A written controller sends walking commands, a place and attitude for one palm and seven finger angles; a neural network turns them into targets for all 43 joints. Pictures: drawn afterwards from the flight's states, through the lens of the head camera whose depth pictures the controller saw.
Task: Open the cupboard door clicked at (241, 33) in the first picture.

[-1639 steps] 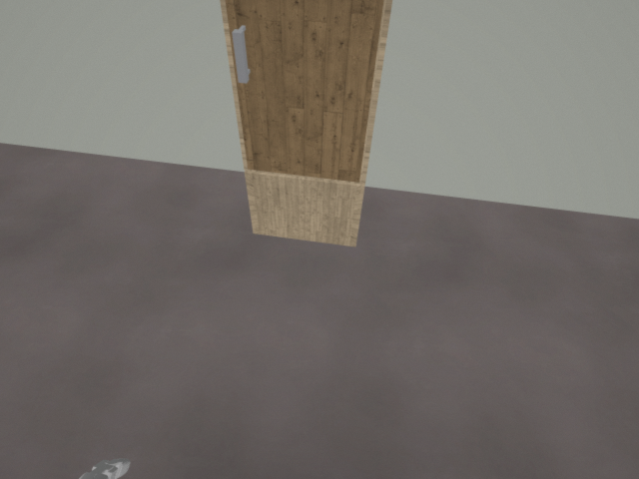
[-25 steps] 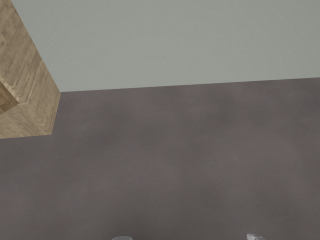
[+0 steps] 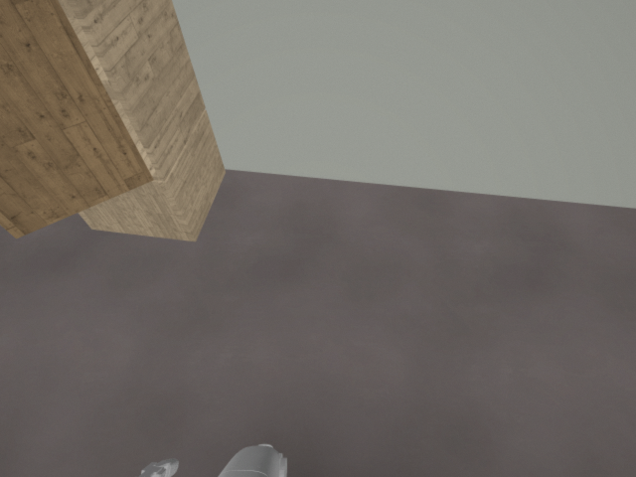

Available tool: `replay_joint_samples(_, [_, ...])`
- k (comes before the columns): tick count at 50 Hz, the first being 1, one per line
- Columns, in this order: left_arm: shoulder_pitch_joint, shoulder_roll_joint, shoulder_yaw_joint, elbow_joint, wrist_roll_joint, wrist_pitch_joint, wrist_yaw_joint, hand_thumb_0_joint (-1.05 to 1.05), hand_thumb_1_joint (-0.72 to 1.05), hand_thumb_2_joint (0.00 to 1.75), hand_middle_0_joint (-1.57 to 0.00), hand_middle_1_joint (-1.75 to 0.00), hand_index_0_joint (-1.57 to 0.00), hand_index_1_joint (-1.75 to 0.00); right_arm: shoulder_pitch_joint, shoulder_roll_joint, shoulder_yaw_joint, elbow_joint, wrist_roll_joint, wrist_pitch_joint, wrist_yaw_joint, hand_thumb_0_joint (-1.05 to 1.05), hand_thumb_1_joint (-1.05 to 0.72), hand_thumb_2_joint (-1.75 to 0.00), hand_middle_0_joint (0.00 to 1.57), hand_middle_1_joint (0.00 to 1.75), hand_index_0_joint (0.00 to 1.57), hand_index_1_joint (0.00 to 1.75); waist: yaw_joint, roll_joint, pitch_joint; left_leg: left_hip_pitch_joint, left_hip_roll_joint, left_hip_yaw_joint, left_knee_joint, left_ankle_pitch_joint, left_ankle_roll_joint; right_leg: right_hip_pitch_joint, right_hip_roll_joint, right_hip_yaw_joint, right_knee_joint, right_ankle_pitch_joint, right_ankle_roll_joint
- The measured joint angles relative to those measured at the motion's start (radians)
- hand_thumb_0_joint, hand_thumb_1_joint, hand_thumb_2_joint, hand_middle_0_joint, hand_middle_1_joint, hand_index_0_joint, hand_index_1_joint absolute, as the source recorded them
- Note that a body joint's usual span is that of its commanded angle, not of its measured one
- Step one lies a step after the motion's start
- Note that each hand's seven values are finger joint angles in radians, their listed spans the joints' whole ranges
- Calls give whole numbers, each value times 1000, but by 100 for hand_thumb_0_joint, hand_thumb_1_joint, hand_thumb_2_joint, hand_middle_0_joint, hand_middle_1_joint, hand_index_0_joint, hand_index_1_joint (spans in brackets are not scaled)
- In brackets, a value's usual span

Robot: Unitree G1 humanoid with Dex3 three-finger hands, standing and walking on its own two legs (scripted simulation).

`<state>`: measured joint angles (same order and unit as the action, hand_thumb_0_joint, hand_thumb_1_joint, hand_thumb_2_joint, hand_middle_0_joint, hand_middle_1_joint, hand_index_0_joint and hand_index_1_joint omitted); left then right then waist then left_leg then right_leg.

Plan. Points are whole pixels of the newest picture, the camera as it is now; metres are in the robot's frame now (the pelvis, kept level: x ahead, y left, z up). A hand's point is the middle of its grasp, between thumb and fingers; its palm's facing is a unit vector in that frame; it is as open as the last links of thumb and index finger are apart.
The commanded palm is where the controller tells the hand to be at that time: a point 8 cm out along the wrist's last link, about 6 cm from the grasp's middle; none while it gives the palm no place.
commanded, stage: turn to face it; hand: left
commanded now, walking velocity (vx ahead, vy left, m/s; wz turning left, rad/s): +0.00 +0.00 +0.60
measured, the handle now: out of the picture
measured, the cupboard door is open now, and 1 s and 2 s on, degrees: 43 43 43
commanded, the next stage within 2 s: take the last steps up to it in 0.84 s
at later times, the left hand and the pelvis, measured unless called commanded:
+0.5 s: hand out of the picture +0.07 +0.22 -0.16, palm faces +0.31 -0.90 -0.31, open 7.3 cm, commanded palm none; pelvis +0.03 -0.02 -0.02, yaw +17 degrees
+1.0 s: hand out of the picture -0.04 +0.21 -0.18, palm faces +0.54 -0.82 -0.21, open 7.3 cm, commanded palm none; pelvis +0.03 +0.01 +0.00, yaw +29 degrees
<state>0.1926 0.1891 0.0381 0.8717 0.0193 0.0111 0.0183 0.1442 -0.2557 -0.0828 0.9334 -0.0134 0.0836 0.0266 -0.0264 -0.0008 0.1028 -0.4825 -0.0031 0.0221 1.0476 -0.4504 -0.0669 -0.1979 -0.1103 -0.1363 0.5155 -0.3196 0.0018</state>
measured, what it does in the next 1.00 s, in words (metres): steps on the spot, turning left: left foot, then right foot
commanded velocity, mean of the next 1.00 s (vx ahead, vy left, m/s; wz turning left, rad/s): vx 0.02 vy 0.01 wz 0.43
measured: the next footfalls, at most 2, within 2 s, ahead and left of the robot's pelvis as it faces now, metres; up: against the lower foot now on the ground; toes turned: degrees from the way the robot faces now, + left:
left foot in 0.16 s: +0.05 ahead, +0.14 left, +0.00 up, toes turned +10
right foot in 0.46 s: +0.12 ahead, -0.12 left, +0.00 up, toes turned +13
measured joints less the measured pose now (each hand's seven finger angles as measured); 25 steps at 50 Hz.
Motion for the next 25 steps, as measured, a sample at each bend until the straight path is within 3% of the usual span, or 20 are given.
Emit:
replay_joint_samples(5, [25, 5, 2, 15, 4, -3, -9, 0, 91, 90, -21, -30, -21, -30, -24, 9, 13, -13, 4, -12, 5, 1, -91, -90, 19, 30, 20, 30, 19, -44, 18, 100, 10, 55, -282, 30, 8, 8, -44, -59, 37, -37, 18])
replay_joint_samples(7, [43, 14, 8, 22, -1, -1, -14, 0, 90, 90, -21, -30, -21, -30, -31, 7, 18, -24, 2, -24, 7, 1, -91, -90, 19, 30, 20, 30, 24, -51, 14, 160, 4, 67, -424, 134, 22, -10, -61, -80, 103, -78, 32])
replay_joint_samples(8, [56, 17, 11, 24, -5, 4, -16, 0, 90, 90, -21, -30, -21, -30, -28, -1, 20, -35, -1, -35, 8, 0, -91, -90, 19, 30, 20, 30, 24, -36, 1, 177, 13, 50, -473, 207, 51, -44, -60, -86, 173, -103, 43])
replay_joint_samples(11, [33, 55, 25, 45, -9, 42, -9, 0, 91, 90, -21, -30, -21, -30, -37, 21, 25, -40, -5, -55, -6, 0, -91, -90, 19, 30, 20, 30, 28, -68, 12, 149, -12, 29, -402, 141, 86, -168, -41, 32, 460, -242, 65])
replay_joint_samples(14, [7, 73, 37, 51, -7, 56, -7, 1, 91, 90, -20, -30, -20, -30, -19, 34, 33, -42, -10, -57, -21, 0, -91, -90, 20, 30, 20, 30, 31, -59, 3, 161, -13, -8, -433, 145, 75, -244, -6, 81, 568, -202, 73])
replay_joint_samples(18, [-24, 73, 38, 29, -9, 49, -14, 1, 91, 90, -20, -30, -20, -30, -2, 36, 37, -29, -14, -50, -27, 0, -91, -90, 20, 30, 20, 30, 29, -23, -2, 182, -11, -61, -484, 180, 63, -254, 20, 109, 473, -159, 73])
replay_joint_samples(22, [-36, 65, 33, 2, -11, 28, -17, 0, 91, 90, -20, -30, -20, -30, 12, 31, 32, -18, -11, -33, -23, 0, -91, -90, 20, 30, 20, 30, 21, 14, -15, 171, -9, -114, -465, 173, 38, -166, 53, 108, 216, -76, 68])
replay_joint_samples(23, [-29, 67, 30, -9, -10, 18, -17, 0, 91, 90, -20, -30, -20, -30, 19, 30, 29, -18, -7, -29, -21, 0, -91, -90, 20, 30, 21, 30, 22, 12, -25, 157, -18, -124, -439, 160, 31, -129, 52, 107, 122, -28, 59])
replay_joint_samples(25, [-29, 52, 25, -10, -2, 0, -11, 0, 91, 90, -20, -30, -20, -30, 14, 19, 16, -8, -1, -18, -19, 0, -91, -90, 20, 30, 20, 30, 21, 28, -20, 104, -28, -124, -282, 22, 31, -123, 48, 83, 129, 11, 19])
